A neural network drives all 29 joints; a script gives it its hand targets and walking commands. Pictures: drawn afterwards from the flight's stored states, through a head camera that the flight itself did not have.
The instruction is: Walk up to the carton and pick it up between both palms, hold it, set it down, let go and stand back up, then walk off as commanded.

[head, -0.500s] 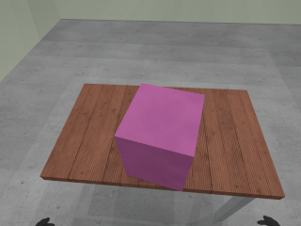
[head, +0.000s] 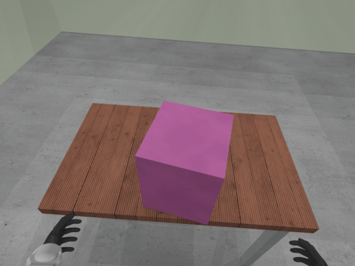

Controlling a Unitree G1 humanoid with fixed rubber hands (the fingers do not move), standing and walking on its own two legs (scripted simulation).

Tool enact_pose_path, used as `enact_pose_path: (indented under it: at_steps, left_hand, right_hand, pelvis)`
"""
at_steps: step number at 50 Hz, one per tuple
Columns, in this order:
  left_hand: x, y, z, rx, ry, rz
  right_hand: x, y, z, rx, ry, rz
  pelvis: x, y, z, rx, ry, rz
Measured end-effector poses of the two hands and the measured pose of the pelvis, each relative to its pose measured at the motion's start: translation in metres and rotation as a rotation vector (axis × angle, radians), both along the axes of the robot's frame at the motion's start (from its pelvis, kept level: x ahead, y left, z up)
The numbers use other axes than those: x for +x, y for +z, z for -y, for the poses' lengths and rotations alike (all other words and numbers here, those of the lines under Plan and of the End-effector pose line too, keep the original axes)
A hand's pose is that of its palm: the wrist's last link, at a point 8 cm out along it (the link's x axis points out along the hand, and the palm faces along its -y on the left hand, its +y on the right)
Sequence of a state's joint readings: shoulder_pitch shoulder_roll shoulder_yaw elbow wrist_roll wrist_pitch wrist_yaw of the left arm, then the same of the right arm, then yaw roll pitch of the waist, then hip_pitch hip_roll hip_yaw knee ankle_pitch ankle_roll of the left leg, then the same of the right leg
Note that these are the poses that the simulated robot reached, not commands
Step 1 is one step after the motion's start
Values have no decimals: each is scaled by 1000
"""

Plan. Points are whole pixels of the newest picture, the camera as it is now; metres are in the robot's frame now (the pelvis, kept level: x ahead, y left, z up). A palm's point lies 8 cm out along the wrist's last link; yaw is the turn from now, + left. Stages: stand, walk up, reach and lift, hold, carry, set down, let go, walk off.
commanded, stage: reach and lift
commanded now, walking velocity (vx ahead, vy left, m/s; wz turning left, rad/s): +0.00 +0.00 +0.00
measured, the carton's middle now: (185, 163) +0.40 -0.01 -0.04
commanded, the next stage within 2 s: none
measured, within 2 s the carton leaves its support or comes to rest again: neither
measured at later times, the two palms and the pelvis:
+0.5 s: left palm (68, 239) +0.19 +0.25 -0.03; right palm (295, 258) +0.16 -0.24 -0.04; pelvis -0.01 +0.00 +0.01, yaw +0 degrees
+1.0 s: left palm (68, 228) +0.20 +0.24 -0.01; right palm (271, 248) +0.18 -0.19 -0.02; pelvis +0.01 +0.01 +0.01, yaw +0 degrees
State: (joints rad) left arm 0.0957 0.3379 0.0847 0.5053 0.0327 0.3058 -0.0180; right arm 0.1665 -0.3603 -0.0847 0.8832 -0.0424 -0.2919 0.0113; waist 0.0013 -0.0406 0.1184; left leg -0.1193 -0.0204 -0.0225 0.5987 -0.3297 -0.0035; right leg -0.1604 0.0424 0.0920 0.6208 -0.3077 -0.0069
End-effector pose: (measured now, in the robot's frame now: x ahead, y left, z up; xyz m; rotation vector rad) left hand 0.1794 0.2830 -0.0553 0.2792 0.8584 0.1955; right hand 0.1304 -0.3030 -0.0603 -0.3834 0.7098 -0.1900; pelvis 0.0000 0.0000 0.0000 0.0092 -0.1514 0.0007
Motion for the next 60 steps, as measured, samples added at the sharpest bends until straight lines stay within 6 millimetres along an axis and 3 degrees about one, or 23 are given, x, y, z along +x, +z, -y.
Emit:
enact_pose_path:
  at_steps: [11, 24, 44, 60]
  left_hand:
    - [-6, 4, 23, -47, -77, 60]
    - [10, 21, 37, -80, -135, 193]
    - [24, 40, 33, -168, -217, 385]
    - [33, 59, 54, -228, -306, 493]
  right_hand:
    - [8, 5, -51, 112, -13, 103]
    - [30, 24, -58, 117, -46, 222]
    - [44, 37, -100, 194, -114, 379]
    - [51, 58, -122, 249, -161, 502]
  pelvis:
    - [-14, 3, -3, -5, 0, 31]
    - [-9, 5, 3, 2, -1, 35]
    - [9, 10, -5, -10, -1, 8]
    - [9, 11, -7, -12, -1, 10]
